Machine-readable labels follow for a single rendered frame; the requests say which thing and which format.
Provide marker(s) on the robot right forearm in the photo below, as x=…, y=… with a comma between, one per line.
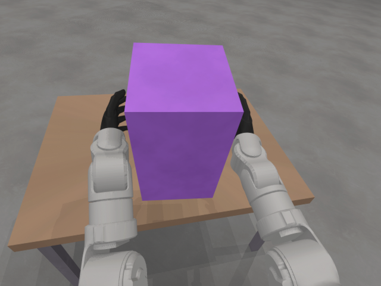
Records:
x=277, y=218

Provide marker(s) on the right robot upper arm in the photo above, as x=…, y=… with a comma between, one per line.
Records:
x=300, y=263

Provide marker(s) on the left robot upper arm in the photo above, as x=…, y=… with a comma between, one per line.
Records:
x=122, y=268

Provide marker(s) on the carton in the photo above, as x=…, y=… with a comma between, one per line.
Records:
x=182, y=112

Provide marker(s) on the robot left hand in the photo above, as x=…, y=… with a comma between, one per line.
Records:
x=110, y=118

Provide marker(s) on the robot left forearm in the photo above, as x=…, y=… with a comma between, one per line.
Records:
x=110, y=192

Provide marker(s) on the table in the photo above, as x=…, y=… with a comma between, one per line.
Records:
x=55, y=207

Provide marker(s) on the robot right hand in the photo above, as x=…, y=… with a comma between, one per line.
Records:
x=245, y=125

